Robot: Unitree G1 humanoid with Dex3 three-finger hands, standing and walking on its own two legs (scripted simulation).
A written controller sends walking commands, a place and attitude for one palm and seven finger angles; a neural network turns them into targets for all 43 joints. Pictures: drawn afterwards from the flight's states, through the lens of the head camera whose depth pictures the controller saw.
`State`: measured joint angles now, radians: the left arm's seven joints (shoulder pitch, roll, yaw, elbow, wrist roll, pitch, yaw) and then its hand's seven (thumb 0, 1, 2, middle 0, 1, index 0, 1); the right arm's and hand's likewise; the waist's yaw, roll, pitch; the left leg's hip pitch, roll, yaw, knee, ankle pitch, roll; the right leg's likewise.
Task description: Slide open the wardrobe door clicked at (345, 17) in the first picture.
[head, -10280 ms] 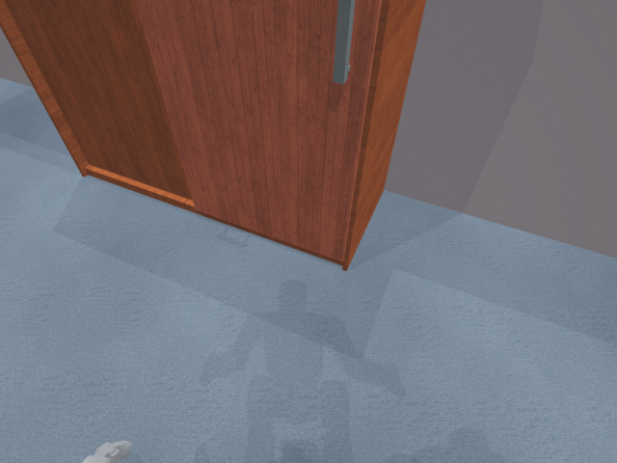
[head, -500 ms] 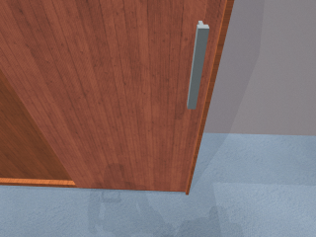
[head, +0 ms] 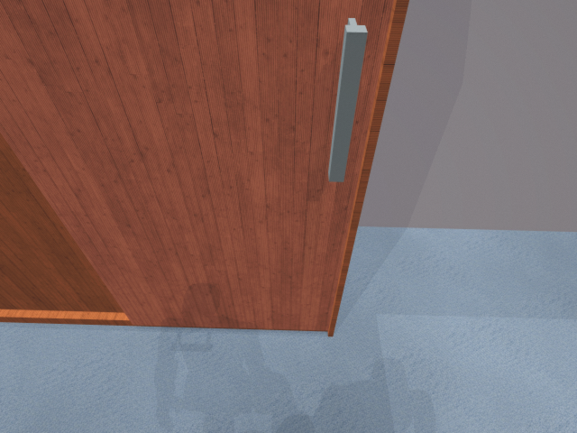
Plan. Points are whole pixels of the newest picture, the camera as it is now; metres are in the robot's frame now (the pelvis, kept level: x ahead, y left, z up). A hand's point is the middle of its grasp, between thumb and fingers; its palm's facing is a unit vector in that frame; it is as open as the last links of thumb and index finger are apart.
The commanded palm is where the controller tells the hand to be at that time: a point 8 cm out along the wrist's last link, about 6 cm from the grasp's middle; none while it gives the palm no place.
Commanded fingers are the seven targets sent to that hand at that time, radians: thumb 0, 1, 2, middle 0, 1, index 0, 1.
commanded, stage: look again from close up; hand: right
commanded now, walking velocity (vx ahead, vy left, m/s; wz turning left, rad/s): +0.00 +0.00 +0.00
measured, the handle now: (343, 107) +0.58 -0.06 +0.18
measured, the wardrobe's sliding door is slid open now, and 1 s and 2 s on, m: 0.00 0.00 0.00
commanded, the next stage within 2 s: shuffle to correct the standing spot in 1.50 s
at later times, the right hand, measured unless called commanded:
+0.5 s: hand out of the picture +0.01 -0.13 -0.18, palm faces +0.02 +0.99 -0.16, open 7.3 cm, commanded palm none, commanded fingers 0.00 -0.90 -0.90 0.20 0.30 0.20 0.30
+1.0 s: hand out of the picture +0.01 -0.13 -0.17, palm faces +0.04 +0.99 -0.16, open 7.3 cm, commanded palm none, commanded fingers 0.00 -0.90 -0.90 0.20 0.30 0.20 0.30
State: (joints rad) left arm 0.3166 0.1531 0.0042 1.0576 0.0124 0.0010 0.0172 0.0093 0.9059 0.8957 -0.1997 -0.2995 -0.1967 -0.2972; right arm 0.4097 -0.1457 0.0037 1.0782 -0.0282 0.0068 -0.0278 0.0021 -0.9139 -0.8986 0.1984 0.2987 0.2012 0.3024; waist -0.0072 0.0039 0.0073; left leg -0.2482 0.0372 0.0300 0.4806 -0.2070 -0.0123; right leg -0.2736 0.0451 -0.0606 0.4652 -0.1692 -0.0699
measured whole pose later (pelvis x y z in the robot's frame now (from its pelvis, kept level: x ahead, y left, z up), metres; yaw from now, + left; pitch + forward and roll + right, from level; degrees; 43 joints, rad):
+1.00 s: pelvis +0.02 +0.03 +0.00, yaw +0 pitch -2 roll +0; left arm 0.30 0.13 -0.01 1.11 0.01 -0.01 0.02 0.01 0.91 0.90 -0.20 -0.30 -0.20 -0.30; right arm 0.33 -0.14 0.00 1.07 -0.02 -0.01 -0.03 0.00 -0.91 -0.90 0.20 0.30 0.20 0.30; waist 0.00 0.01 0.02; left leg -0.20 0.00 0.05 0.45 -0.22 0.02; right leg -0.24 0.01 -0.03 0.45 -0.18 -0.03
